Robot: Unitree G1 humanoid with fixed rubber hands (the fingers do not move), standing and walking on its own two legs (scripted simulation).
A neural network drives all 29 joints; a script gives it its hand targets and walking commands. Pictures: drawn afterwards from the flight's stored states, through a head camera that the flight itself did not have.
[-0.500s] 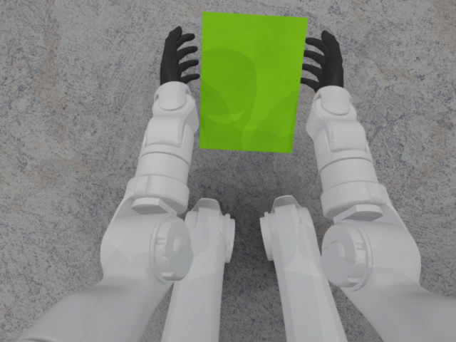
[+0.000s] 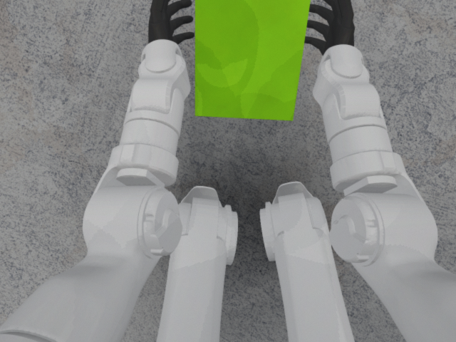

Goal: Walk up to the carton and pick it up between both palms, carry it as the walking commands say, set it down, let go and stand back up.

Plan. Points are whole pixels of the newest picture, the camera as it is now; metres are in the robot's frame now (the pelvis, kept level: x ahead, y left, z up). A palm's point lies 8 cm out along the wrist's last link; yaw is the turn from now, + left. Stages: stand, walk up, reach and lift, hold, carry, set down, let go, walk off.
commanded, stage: set down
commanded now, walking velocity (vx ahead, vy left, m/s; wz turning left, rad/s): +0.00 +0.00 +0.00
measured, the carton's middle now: (245, 47) +0.55 -0.01 -0.24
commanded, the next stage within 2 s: none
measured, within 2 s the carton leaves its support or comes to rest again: neither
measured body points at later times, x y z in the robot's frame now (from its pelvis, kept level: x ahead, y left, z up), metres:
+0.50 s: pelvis +0.01 +0.00 -0.02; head +0.37 -0.01 +0.25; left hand +0.55 +0.11 -0.20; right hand +0.54 -0.13 -0.20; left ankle +0.11 +0.13 -0.37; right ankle +0.11 -0.13 -0.37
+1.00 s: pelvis +0.01 +0.00 -0.03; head +0.37 -0.01 +0.24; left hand +0.55 +0.12 -0.20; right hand +0.54 -0.14 -0.20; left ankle +0.11 +0.13 -0.37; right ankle +0.11 -0.13 -0.37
